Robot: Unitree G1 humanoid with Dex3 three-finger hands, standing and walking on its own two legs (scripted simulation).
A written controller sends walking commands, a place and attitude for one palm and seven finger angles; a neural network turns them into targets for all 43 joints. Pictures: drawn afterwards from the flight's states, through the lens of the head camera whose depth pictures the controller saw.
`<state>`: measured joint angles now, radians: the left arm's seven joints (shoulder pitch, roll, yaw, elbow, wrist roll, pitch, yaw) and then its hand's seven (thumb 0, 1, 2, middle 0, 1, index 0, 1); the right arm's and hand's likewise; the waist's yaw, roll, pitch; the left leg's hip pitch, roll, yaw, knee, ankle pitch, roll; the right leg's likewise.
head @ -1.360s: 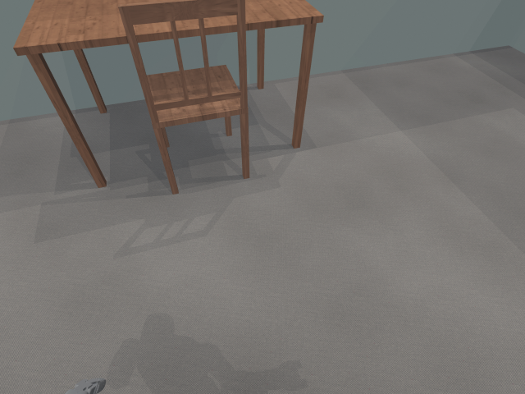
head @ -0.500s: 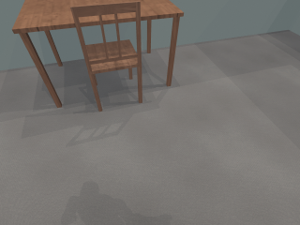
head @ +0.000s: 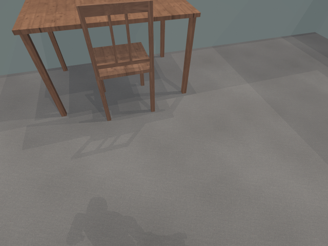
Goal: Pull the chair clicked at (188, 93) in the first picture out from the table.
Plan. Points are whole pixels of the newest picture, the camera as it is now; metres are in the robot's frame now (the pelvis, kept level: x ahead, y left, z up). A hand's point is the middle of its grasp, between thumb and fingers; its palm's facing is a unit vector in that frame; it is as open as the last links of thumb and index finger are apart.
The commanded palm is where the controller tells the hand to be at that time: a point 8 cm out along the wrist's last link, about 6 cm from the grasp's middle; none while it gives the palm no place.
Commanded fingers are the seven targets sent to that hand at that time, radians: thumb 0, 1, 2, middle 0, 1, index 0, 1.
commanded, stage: look at it before walking up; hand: left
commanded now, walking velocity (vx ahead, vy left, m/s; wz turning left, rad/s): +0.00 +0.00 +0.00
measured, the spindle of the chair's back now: (113, 40) +1.23 +0.39 -0.10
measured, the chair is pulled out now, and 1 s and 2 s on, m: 0.00 0.00 0.00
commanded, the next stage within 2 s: walk to a spot facing it in 0.18 s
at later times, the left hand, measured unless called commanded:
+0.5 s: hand out of the picture +0.05 +0.22 -0.18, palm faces -0.03 -0.97 -0.24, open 7.4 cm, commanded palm none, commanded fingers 0.00 0.90 0.90 -0.20 -0.30 -0.20 -0.30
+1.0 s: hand (112, 202) +0.29 +0.19 -0.20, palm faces -0.11 -0.98 -0.14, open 7.4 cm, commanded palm none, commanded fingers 0.00 0.90 0.90 -0.20 -0.30 -0.20 -0.30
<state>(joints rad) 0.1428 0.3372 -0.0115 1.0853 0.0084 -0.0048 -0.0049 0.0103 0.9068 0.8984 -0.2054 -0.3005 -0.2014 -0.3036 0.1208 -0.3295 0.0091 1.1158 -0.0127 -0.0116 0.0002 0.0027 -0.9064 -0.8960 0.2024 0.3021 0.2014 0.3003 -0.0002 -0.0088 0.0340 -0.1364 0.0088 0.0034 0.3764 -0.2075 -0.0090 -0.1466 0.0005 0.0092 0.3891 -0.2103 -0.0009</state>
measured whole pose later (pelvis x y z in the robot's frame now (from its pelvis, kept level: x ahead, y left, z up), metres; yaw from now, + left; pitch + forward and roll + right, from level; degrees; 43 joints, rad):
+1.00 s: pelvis +0.19 +0.02 -0.02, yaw -7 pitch -1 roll -2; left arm 0.15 0.19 0.05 1.00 0.01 0.00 -0.03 0.01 0.92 0.90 -0.20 -0.30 -0.19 -0.30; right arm 0.52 -0.08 0.01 1.20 -0.02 -0.08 -0.04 0.00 -0.91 -0.90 0.20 0.30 0.20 0.30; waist -0.01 0.00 0.10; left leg 0.22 0.03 0.18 0.29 -0.47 0.01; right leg -0.61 -0.02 -0.15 0.85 -0.21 -0.07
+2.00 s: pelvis +0.57 +0.00 -0.01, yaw -24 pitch -1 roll +0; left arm 0.15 0.20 0.09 0.97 0.03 0.05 -0.02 0.01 0.91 0.90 -0.20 -0.30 -0.19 -0.30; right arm 0.34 -0.14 -0.04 1.06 -0.03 -0.03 -0.02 0.00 -0.92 -0.90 0.20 0.30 0.20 0.30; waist -0.03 -0.01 0.10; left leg -0.05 0.12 0.40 0.48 -0.39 -0.01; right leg -0.51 -0.07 -0.12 0.80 -0.25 0.02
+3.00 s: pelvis +0.61 -0.06 -0.01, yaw +6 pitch +0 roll +1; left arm 0.17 0.19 0.04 0.87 0.01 0.02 0.02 0.01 0.91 0.90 -0.20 -0.30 -0.20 -0.30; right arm 0.18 -0.27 -0.09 0.93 -0.02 0.07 0.01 0.00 -0.91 -0.90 0.20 0.30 0.20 0.30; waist -0.02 0.06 0.07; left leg -0.46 -0.07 -0.07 0.91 -0.43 -0.02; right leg -0.25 -0.05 -0.07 0.58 -0.33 -0.02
